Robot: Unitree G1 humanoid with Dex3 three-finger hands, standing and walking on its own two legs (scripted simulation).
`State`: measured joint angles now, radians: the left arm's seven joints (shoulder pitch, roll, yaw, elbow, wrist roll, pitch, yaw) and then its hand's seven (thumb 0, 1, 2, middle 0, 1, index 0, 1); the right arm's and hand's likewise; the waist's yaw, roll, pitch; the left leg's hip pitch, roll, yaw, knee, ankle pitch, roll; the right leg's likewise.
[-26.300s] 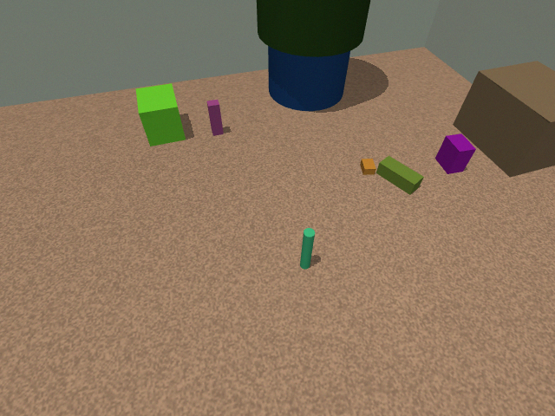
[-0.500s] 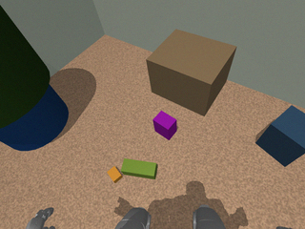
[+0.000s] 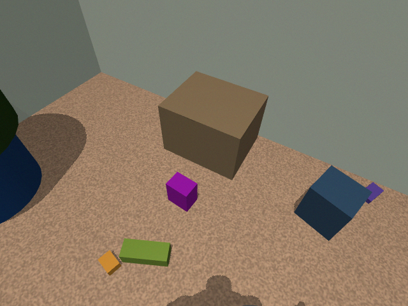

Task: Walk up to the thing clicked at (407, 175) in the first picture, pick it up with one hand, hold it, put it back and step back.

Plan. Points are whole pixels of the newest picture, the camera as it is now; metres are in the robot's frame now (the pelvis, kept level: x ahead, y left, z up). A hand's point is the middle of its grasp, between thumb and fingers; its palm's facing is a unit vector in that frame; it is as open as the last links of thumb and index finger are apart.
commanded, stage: walk up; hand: left
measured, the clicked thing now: (146, 252) +0.46 +0.26 -0.71
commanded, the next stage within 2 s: stand in 1.14 s
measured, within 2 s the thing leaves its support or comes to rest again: neither
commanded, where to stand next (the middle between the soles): +0.05 +0.05 m, yaw -3 degrees
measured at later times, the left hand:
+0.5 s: hand out of the picture +0.11 +0.34 -0.11, palm faces +0.03 -0.82 -0.57, open 7.4 cm
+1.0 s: hand out of the picture +0.06 +0.36 -0.15, palm faces -0.09 -0.92 -0.38, open 7.4 cm
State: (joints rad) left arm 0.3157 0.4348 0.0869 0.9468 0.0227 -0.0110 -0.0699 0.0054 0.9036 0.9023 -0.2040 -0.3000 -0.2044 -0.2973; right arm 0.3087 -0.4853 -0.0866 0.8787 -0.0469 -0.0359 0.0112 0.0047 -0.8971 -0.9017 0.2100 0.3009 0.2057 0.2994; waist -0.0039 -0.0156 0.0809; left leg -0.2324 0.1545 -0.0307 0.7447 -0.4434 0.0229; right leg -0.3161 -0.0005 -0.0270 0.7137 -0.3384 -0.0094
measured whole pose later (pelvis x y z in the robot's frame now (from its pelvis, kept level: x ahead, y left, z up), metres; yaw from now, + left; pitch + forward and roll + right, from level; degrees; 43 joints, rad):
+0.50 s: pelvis +0.04 +0.03 +0.00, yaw +4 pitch +0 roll +0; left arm 0.23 0.43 0.05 0.76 -0.01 -0.04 0.09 0.00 0.90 0.90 -0.21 -0.30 -0.21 -0.30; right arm 0.19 -0.41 -0.07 0.81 -0.05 0.10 0.04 0.01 -0.90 -0.90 0.21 0.30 0.20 0.30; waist 0.00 0.10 0.21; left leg -0.40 -0.02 -0.06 0.78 -0.38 0.01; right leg -0.33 -0.09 -0.05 0.77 -0.43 0.04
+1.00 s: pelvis -0.01 +0.08 +0.01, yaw -4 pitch -4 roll -1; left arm 0.28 0.45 0.06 0.91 0.01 0.03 0.00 0.00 0.90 0.90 -0.20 -0.30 -0.20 -0.30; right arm 0.20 -0.36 -0.04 0.83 -0.04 -0.01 0.00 0.01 -0.90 -0.90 0.21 0.30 0.21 0.30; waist 0.00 -0.07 0.12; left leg -0.30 0.01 0.10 0.63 -0.26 0.06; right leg -0.35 0.01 0.15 0.89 -0.45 0.00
